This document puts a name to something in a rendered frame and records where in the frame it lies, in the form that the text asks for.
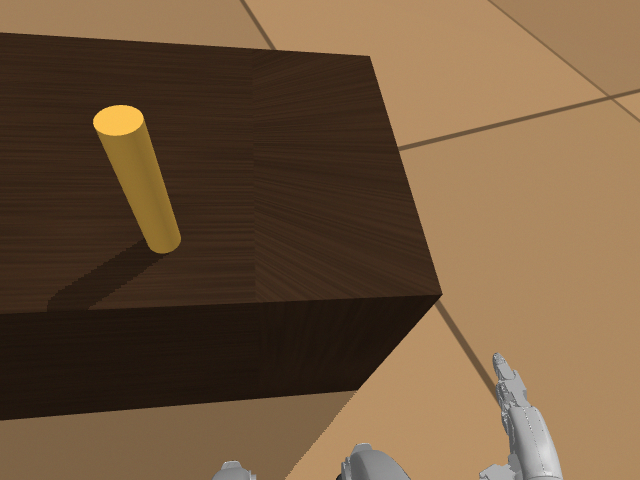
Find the can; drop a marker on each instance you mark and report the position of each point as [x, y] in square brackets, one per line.
[123, 133]

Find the right robot hand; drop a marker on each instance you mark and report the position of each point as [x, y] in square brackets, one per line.
[532, 451]

